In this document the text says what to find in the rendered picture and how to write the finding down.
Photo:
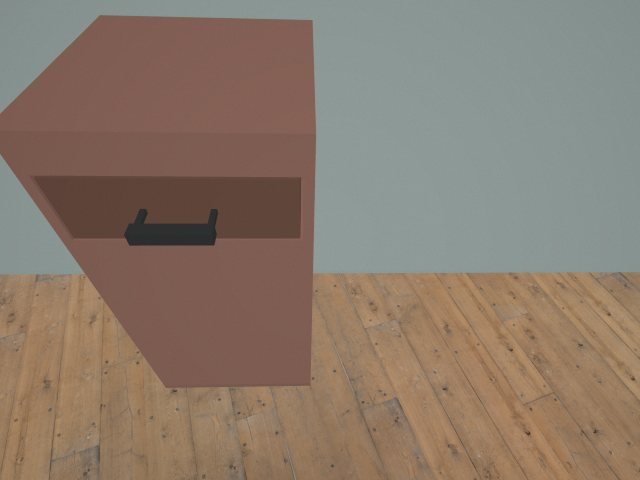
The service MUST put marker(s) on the cabinet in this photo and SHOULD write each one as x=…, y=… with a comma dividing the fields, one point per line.
x=190, y=97

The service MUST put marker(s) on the handle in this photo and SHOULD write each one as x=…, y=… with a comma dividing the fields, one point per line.
x=140, y=234

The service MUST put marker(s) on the drawer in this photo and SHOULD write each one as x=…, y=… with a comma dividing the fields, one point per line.
x=102, y=207

